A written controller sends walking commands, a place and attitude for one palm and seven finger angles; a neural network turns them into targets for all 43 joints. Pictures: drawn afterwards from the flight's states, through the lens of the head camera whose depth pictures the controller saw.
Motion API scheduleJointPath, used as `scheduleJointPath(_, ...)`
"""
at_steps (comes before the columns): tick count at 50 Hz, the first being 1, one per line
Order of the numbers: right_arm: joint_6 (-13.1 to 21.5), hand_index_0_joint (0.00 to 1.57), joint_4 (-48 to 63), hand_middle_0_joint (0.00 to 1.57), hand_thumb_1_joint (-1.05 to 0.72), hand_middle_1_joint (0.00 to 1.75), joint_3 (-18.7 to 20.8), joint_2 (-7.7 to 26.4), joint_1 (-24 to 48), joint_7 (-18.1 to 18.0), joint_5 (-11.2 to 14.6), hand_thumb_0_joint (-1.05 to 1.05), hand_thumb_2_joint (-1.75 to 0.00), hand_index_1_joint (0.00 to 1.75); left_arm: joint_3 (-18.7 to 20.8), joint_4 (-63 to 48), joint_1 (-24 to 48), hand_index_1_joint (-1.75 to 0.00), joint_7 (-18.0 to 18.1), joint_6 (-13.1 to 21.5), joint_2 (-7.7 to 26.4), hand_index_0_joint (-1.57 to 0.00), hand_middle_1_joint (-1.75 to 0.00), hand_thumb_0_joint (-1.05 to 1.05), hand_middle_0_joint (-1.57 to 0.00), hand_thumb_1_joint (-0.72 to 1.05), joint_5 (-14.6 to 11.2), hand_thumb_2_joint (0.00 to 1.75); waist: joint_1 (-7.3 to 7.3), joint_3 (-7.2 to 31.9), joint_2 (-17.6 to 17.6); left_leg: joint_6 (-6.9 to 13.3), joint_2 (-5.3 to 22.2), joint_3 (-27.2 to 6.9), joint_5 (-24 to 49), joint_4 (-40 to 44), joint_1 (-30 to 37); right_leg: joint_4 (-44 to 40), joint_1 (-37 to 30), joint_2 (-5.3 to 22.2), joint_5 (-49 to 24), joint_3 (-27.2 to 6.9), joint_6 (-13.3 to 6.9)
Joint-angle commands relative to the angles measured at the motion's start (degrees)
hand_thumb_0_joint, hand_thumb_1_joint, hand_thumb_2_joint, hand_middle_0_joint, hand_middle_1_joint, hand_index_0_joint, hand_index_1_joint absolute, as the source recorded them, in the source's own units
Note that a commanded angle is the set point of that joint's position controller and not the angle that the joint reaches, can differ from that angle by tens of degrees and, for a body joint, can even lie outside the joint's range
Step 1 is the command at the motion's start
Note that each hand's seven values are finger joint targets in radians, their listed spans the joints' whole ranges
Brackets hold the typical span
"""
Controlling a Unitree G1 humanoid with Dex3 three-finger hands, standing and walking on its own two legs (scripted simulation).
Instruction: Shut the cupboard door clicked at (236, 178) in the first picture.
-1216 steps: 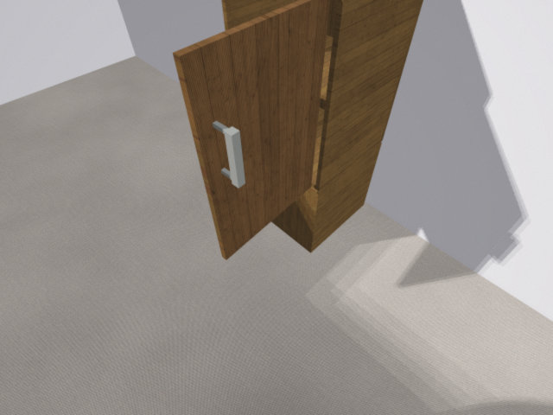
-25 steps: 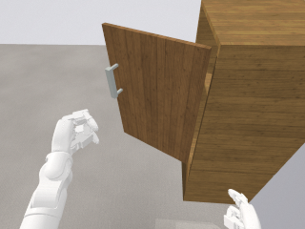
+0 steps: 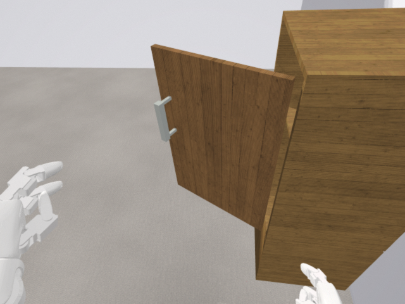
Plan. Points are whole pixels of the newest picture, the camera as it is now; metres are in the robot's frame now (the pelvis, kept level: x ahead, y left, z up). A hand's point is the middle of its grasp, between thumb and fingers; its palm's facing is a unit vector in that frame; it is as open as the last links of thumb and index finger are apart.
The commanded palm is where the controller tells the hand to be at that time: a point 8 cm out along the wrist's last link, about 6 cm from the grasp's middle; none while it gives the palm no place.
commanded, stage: draw the hand back to the body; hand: left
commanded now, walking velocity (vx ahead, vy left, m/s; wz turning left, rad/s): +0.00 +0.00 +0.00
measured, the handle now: (166, 119) +0.63 +0.19 +0.03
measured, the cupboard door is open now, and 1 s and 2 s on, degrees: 62 62 62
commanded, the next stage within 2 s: step back with the hand held close in 0.40 s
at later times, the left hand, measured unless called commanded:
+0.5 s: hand (56, 216) +0.19 +0.25 +0.16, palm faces +0.44 -0.80 -0.42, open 7.4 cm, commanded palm +0.14 +0.29 +0.17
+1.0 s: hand (28, 228) +0.18 +0.29 +0.15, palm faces +0.37 -0.79 -0.49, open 7.4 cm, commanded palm +0.11 +0.32 +0.17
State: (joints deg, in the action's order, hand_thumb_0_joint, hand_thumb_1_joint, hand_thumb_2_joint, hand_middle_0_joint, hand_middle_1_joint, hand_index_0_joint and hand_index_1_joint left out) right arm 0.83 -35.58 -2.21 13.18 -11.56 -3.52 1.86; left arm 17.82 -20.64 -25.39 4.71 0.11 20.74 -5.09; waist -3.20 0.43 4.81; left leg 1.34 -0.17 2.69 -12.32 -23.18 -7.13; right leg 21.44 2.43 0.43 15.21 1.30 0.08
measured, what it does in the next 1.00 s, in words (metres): stands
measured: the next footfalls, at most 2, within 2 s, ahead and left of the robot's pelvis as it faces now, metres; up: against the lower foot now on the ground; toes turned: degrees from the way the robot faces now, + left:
right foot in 1.78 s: -0.22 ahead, -0.09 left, +0.00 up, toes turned -2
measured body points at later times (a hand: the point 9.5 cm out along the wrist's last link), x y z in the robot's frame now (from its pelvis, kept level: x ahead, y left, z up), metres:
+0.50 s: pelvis +0.00 -0.01 +0.00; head -0.02 -0.05 +0.45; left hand +0.17 +0.29 +0.19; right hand +0.20 -0.23 -0.09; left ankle +0.01 +0.10 -0.74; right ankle -0.04 -0.12 -0.74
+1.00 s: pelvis -0.03 +0.02 -0.01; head -0.03 +0.02 +0.44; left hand +0.15 +0.33 +0.18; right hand +0.15 -0.23 -0.08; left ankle +0.01 +0.10 -0.74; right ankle -0.04 -0.12 -0.74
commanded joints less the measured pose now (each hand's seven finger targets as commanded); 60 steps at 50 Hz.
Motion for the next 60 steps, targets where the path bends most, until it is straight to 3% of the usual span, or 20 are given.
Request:
scheduleJointPath(1,4.63,0.20,10.09,0.20,-0.90,0.30,2.37,5.33,9.37,-0.93,-0.02,0.00,-0.90,0.30,10.55,-15.15,2.55,-0.30,1.55,4.54,13.39,-0.20,-0.30,0.00,-0.20,0.90,-0.41,0.90,-0.73,3.30,-0.31,0.38,0.90,-2.29,11.42,2.41,3.55,-2.89,3.88,-0.95,-12.49,0.51,-0.66)
scheduleJointPath(4,5.23,0.20,9.04,0.20,-0.90,0.30,2.65,6.12,8.93,-1.16,-0.18,0.00,-0.90,0.30,7.07,-11.34,5.21,-0.30,1.38,4.09,10.06,-0.20,-0.30,0.00,-0.20,0.90,-0.13,0.90,0.52,-1.18,-4.49,0.81,0.75,-2.17,8.57,2.69,2.92,-4.71,7.07,-1.06,-9.57,0.52,-0.29)
scheduleJointPath(6,5.35,0.20,8.80,0.20,-0.90,0.30,2.76,6.30,8.43,-1.36,-0.07,0.00,-0.90,0.30,5.84,-10.09,7.31,-0.30,1.49,4.09,9.05,-0.20,-0.30,0.00,-0.20,0.90,0.04,0.90,1.00,-1.92,-3.09,1.04,0.81,-2.04,6.23,3.00,3.38,-4.75,8.20,-0.78,-6.96,0.26,-0.11)
scheduleJointPath(9,5.87,0.20,8.39,0.20,-0.90,0.30,3.02,6.60,8.45,-1.62,-0.33,0.00,-0.90,0.30,6.64,-10.42,7.45,-0.30,1.76,4.41,10.40,-0.20,-0.30,0.00,-0.20,0.90,0.24,0.90,0.38,0.73,-3.74,1.29,0.47,-1.96,6.92,2.71,4.12,-4.75,6.68,-0.70,-7.60,-0.05,-0.09)
scheduleJointPath(14,6.75,0.20,8.76,0.20,-0.90,0.30,2.95,6.01,9.06,-1.64,-0.62,0.00,-0.90,0.30,9.49,-15.29,5.58,-0.30,2.17,5.12,13.49,-0.20,-0.30,0.00,-0.20,0.90,0.32,0.90,-0.90,6.11,-0.74,1.25,0.00,-1.45,11.40,1.41,5.30,-3.42,3.18,-0.40,-13.15,-0.34,-0.27)
scheduleJointPath(18,6.69,0.20,9.01,0.20,-0.90,0.30,2.53,5.20,9.15,-1.58,-0.50,0.00,-0.90,0.30,9.30,-15.50,5.26,-0.30,2.19,5.11,12.60,-0.20,-0.30,0.00,-0.20,0.90,0.29,0.90,-0.58,3.25,1.20,0.75,0.16,-1.27,12.12,1.52,4.59,-3.22,4.13,-0.51,-13.82,-0.06,-0.43)
scheduleJointPath(24,5.72,0.20,8.92,0.20,-0.90,0.30,2.80,5.50,9.01,-1.48,-0.26,0.00,-0.90,0.30,8.64,-9.30,2.87,-0.30,1.32,4.39,10.57,-0.20,-0.30,0.00,-0.20,0.90,-0.34,0.90,-0.42,-1.58,-3.66,0.86,0.68,-1.08,10.05,2.37,2.98,-5.09,6.19,-0.81,-11.06,-0.23,-0.07)
scheduleJointPath(26,5.49,0.20,9.35,0.20,-0.90,0.30,2.80,5.51,8.76,-1.35,-0.30,0.00,-0.90,0.30,8.30,-9.67,2.57,-0.30,1.17,4.57,10.23,-0.20,-0.30,0.00,-0.20,0.90,-0.48,0.90,-0.48,0.37,-3.59,1.09,0.70,-1.02,10.32,2.37,3.48,-4.08,5.24,-0.48,-11.66,-0.15,0.04)
scheduleJointPath(27,4.13,0.20,10.91,0.20,-0.90,0.30,3.52,6.68,8.47,-1.09,-0.13,0.00,-0.90,0.30,13.03,-14.55,8.31,-0.30,1.59,7.09,16.14,-0.20,-0.30,0.00,-0.20,0.90,0.08,0.90,1.59,0.54,-3.78,2.00,1.70,-1.89,7.64,-1.81,0.43,-6.26,9.58,3.18,-14.98,-3.89,0.47)
scheduleJointPath(28,3.39,0.20,9.82,0.20,-0.90,0.30,3.54,6.16,8.80,-1.38,-0.41,0.00,-0.90,0.30,10.67,-9.61,2.96,-0.30,1.44,7.49,13.19,-0.20,-0.30,0.00,-0.20,0.90,-0.16,0.90,1.93,2.01,-6.10,2.00,1.41,-1.88,7.05,-3.62,0.46,-6.08,10.38,4.88,-16.64,-4.34,0.51)
scheduleJointPath(30,2.48,0.20,10.24,0.20,-0.90,0.30,3.70,5.87,9.01,-1.26,-0.59,0.00,-0.90,0.30,9.26,-11.33,1.52,-0.30,1.45,8.26,12.45,-0.20,-0.30,0.00,-0.20,0.90,0.33,0.90,1.99,3.88,-6.60,1.73,1.22,-1.65,8.03,-4.47,-0.51,-4.42,9.77,5.99,-21.46,-4.08,0.74)
scheduleJointPath(35,0.42,0.20,11.46,0.20,-0.90,0.30,4.66,6.22,8.19,-1.92,-0.49,0.00,-0.90,0.30,11.13,-15.55,-2.33,-0.30,2.49,9.44,14.24,-0.20,-0.30,0.00,-0.20,0.90,0.21,0.90,2.31,10.52,-2.94,1.47,2.55,-1.62,18.82,-4.58,0.61,1.45,7.37,5.21,-28.44,-2.27,0.82)
scheduleJointPath(39,-1.25,0.20,12.48,0.20,-0.90,0.30,5.24,6.87,7.98,-2.55,-0.42,0.00,-0.90,0.30,14.69,-16.03,-4.00,-0.30,3.13,9.48,17.43,-0.20,-0.30,0.00,-0.20,0.90,-0.17,0.90,2.25,12.08,-4.38,1.32,3.55,-2.33,24.72,-4.58,-0.16,3.93,6.66,4.03,-30.94,-1.79,0.88)
scheduleJointPath(42,-2.24,0.20,13.55,0.20,-0.90,0.30,5.25,6.82,7.57,-2.62,-0.10,0.00,-0.90,0.30,13.47,-15.85,-5.13,-0.30,3.20,9.41,15.84,-0.20,-0.30,0.00,-0.20,0.90,-0.45,0.90,2.56,11.29,-3.92,1.23,4.49,-3.26,25.13,-3.50,-2.53,5.53,6.47,3.24,-28.19,-1.61,0.86)
scheduleJointPath(45,-2.29,0.20,13.71,0.20,-0.90,0.30,5.22,7.07,7.36,-2.55,-0.15,0.00,-0.90,0.30,13.02,-15.20,-6.47,-0.30,3.32,9.55,15.09,-0.20,-0.30,0.00,-0.20,0.90,-0.41,0.90,2.56,10.33,-2.20,1.37,5.64,-4.25,21.32,-1.81,-5.73,6.23,6.54,2.56,-22.83,-1.71,0.92)
scheduleJointPath(48,-1.85,0.20,13.95,0.20,-0.90,0.30,5.22,7.61,7.10,-2.42,-0.16,0.00,-0.90,0.30,12.29,-16.02,-5.55,-0.30,3.56,10.13,14.59,-0.20,-0.30,0.00,-0.20,0.90,-0.19,0.90,2.68,8.28,-0.55,1.95,6.54,-5.86,11.23,0.88,-11.22,6.43,6.27,1.57,-15.24,-2.09,0.99)
scheduleJointPath(54,0.39,0.20,14.16,0.20,-0.90,0.30,5.17,8.69,7.40,-2.71,-0.61,0.00,-0.90,0.30,15.46,-18.18,-2.70,-0.30,4.03,12.73,16.44,-0.20,-0.30,0.00,-0.20,0.90,1.68,0.90,2.49,4.61,3.93,4.71,8.98,-10.96,-18.99,8.66,-30.74,12.19,-3.17,-1.07,-7.58,-2.45,1.32)
scheduleJointPath(58,2.04,0.20,13.83,0.20,-0.90,0.30,5.24,8.57,5.79,-2.55,-0.93,0.00,-0.90,0.30,14.74,-19.66,-1.29,-0.30,4.09,14.24,14.42,-0.20,-0.30,0.00,-0.20,0.90,2.55,0.90,2.73,4.08,6.47,5.49,10.86,-12.79,-27.23,10.32,-37.13,17.07,-5.88,-2.40,-4.79,-1.47,1.34)
scheduleJointPath(59,2.51,0.20,13.56,0.20,-0.90,0.30,5.41,8.97,5.74,-2.49,-1.21,0.00,-0.90,0.30,16.24,-19.93,-0.91,-0.30,4.09,14.50,15.83,-0.20,-0.30,0.00,-0.20,0.90,2.84,0.90,2.50,4.48,6.18,5.55,10.93,-13.10,-28.17,10.22,-38.03,17.47,-6.71,-2.70,-4.22,-1.49,1.39)
scheduleJointPath(60,2.88,0.20,13.61,0.20,-0.90,0.30,5.32,8.30,5.41,-2.38,-1.04,0.00,-0.90,0.30,15.14,-19.91,-1.38,-0.30,4.00,14.88,14.29,-0.20,-0.30,0.00,-0.20,0.90,2.80,0.90,2.72,4.53,5.34,5.41,10.57,-12.84,-27.66,9.10,-37.69,17.26,-6.02,-2.58,-4.35,-1.83,1.20)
